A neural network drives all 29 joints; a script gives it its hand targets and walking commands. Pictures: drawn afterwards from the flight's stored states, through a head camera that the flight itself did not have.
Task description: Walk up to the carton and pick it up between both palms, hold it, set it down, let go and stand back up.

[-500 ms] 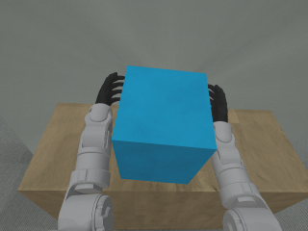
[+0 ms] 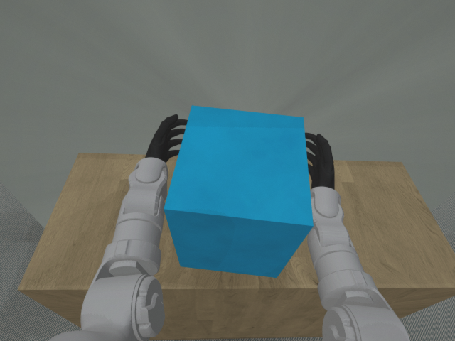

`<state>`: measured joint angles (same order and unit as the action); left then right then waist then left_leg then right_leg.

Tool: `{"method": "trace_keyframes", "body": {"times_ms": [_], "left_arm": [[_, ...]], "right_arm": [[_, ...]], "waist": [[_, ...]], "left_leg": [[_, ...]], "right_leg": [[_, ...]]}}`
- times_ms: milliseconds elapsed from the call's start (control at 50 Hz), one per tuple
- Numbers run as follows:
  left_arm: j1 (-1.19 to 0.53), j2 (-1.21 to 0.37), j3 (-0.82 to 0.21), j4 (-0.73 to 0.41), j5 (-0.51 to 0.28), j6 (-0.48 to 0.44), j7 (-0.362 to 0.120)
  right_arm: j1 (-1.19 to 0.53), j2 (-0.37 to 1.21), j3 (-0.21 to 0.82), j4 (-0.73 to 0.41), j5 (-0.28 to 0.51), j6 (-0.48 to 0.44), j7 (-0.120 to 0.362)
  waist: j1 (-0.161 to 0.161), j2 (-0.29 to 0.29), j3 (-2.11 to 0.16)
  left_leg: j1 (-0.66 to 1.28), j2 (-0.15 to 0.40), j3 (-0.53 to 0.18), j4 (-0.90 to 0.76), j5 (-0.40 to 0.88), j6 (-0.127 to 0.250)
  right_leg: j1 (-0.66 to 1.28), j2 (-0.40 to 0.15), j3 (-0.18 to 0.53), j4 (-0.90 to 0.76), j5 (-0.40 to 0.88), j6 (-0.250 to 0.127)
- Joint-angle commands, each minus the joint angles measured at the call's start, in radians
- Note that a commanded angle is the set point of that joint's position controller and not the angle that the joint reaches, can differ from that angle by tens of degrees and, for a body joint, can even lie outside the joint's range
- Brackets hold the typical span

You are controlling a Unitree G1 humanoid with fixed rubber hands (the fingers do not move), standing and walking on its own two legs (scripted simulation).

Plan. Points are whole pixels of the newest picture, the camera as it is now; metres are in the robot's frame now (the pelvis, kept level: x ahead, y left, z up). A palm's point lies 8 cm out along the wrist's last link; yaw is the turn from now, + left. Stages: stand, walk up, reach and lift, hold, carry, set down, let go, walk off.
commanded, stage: set down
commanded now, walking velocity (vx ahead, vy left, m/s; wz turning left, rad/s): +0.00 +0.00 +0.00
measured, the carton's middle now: (237, 197) +0.36 -0.02 +0.03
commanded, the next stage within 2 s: none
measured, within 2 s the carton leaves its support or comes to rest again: rests again in 0.98 s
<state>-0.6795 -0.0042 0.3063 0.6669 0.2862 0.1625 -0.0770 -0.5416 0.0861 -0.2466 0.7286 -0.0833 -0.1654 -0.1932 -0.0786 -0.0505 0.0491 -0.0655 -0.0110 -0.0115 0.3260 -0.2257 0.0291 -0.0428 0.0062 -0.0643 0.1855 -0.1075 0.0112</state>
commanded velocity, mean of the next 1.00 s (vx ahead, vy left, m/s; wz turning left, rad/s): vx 0.00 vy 0.00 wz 0.00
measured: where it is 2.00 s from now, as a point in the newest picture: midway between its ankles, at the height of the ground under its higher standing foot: outside the picture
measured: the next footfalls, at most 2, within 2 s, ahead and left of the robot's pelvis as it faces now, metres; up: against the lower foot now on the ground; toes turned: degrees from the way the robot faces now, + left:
none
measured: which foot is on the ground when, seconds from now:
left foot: down 0.00-1.00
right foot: down 0.00-1.00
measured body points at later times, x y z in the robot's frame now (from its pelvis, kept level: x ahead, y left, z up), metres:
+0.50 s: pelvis -0.01 +0.01 +0.00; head +0.03 +0.04 +0.45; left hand +0.43 +0.12 +0.08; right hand +0.36 -0.17 +0.06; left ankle -0.03 +0.09 -0.75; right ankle +0.00 -0.12 -0.75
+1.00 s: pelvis +0.00 +0.00 +0.00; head +0.06 +0.03 +0.44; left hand +0.44 +0.10 +0.04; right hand +0.36 -0.18 +0.03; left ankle -0.03 +0.09 -0.75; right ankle +0.00 -0.12 -0.75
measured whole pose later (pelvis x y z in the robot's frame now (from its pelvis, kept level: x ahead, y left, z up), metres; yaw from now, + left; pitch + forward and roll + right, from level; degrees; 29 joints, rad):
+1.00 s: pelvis +0.00 +0.00 +0.00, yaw -1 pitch +8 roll -2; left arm -0.83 0.05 0.38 1.09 0.35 -0.12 -0.09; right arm -0.58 0.15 -0.48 0.94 -0.28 -0.38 -0.21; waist -0.07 -0.04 -0.02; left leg -0.28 0.00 0.01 0.35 -0.21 0.03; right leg -0.25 0.02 -0.05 0.18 -0.07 0.00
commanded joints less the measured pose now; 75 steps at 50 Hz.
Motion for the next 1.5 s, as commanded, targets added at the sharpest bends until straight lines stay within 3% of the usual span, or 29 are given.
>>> {"method": "trace_keyframes", "body": {"times_ms": [0, 100, 240, 320, 380, 500, 600, 680, 780, 900, 1020, 1140, 1240, 1480], "left_arm": [[-0.490, -0.589, -0.365, -0.009, -0.040, -0.045, -0.127], [-0.473, -0.559, -0.299, 0.069, -0.009, -0.028, -0.155], [-0.553, -0.600, -0.313, 0.072, -0.021, -0.088, -0.122], [-0.561, -0.627, -0.323, 0.132, -0.024, -0.140, -0.093], [-0.586, -0.623, -0.306, 0.181, -0.021, -0.171, -0.090], [-0.577, -0.564, -0.215, 0.304, 0.013, -0.180, -0.129], [-0.625, -0.538, -0.159, 0.339, 0.035, -0.194, -0.140], [-0.649, -0.544, -0.151, 0.332, 0.042, -0.225, -0.132], [-0.626, -0.556, -0.141, 0.367, 0.059, -0.273, -0.116], [-0.597, -0.553, -0.140, 0.396, 0.075, -0.332, -0.101], [-0.573, -0.544, -0.147, 0.424, 0.077, -0.354, -0.108], [-0.570, -0.547, -0.151, 0.436, 0.089, -0.362, -0.113], [-0.566, -0.538, -0.118, 0.462, 0.113, -0.358, -0.111], [-0.551, -0.526, -0.046, 0.487, 0.169, -0.364, -0.100]], "right_arm": [[-0.593, 0.513, 0.352, -0.152, -0.046, -0.073, 0.061], [-0.572, 0.502, 0.295, -0.082, -0.060, -0.064, 0.045], [-0.684, 0.527, 0.290, -0.135, -0.070, -0.139, 0.068], [-0.709, 0.530, 0.269, -0.108, -0.099, -0.176, 0.084], [-0.707, 0.534, 0.236, -0.061, -0.132, -0.185, 0.087], [-0.640, 0.539, 0.149, 0.067, -0.183, -0.164, 0.061], [-0.664, 0.556, 0.095, 0.096, -0.221, -0.172, 0.057], [-0.674, 0.583, 0.089, 0.099, -0.238, -0.199, 0.062], [-0.697, 0.607, 0.118, 0.084, -0.250, -0.250, 0.075], [-0.655, 0.629, 0.138, 0.138, -0.266, -0.294, 0.080], [-0.607, 0.627, 0.125, 0.204, -0.282, -0.315, 0.065], [-0.574, 0.626, 0.077, 0.269, -0.304, -0.329, 0.051], [-0.584, 0.617, 0.051, 0.288, -0.308, -0.340, 0.055], [-0.545, 0.606, -0.058, 0.324, -0.377, -0.341, 0.068]], "waist": [[-0.049, 0.060, -0.443], [-0.055, 0.065, -0.347], [-0.011, 0.119, -0.537], [0.002, 0.146, -0.608], [-0.003, 0.127, -0.619], [-0.045, 0.073, -0.461], [-0.037, 0.072, -0.452], [-0.029, 0.085, -0.518], [0.014, 0.094, -0.615], [0.029, 0.097, -0.639], [0.004, 0.084, -0.578], [-0.022, 0.094, -0.541], [0.003, 0.107, -0.510], [0.011, 0.115, -0.477]], "left_leg": [[0.035, -0.007, 0.064, 0.011, 0.433, -0.081], [-0.007, -0.008, 0.066, -0.006, 0.368, -0.079], [0.073, 0.009, 0.063, 0.056, 0.565, -0.111], [0.106, 0.023, 0.055, 0.071, 0.603, -0.123], [0.086, 0.026, 0.058, 0.061, 0.546, -0.112], [-0.034, 0.018, 0.069, 0.004, 0.356, -0.079], [-0.094, 0.008, 0.085, -0.015, 0.283, -0.069], [-0.098, 0.006, 0.088, -0.004, 0.329, -0.071], [-0.112, 0.005, 0.088, 0.020, 0.399, -0.067], [-0.130, 0.009, 0.086, 0.032, 0.447, -0.063], [-0.157, 0.009, 0.080, 0.029, 0.436, -0.060], [-0.137, 0.012, 0.074, 0.039, 0.438, -0.074], [-0.148, 0.013, 0.074, 0.037, 0.414, -0.075], [-0.153, 0.019, 0.079, 0.025, 0.340, -0.074]], "right_leg": [[0.245, 0.026, -0.043, 0.078, 0.455, 0.029], [0.226, 0.023, -0.047, 0.065, 0.388, 0.030], [0.141, 0.048, -0.066, 0.071, 0.388, 0.005], [0.070, 0.055, -0.069, 0.064, 0.343, -0.014], [0.053, 0.052, -0.065, 0.056, 0.309, -0.017], [0.106, 0.027, -0.047, 0.050, 0.306, 0.001], [0.127, 0.016, -0.044, 0.053, 0.288, 0.008], [0.140, 0.018, -0.044, 0.069, 0.339, 0.008], [0.149, 0.020, -0.040, 0.088, 0.397, 0.001], [0.159, 0.019, -0.032, 0.101, 0.452, -0.007], [0.159, 0.016, -0.025, 0.102, 0.481, -0.001], [0.104, 0.022, -0.037, 0.086, 0.437, -0.003], [0.069, 0.025, -0.046, 0.081, 0.370, -0.008], [-0.022, 0.026, -0.060, 0.058, 0.227, -0.012]]}}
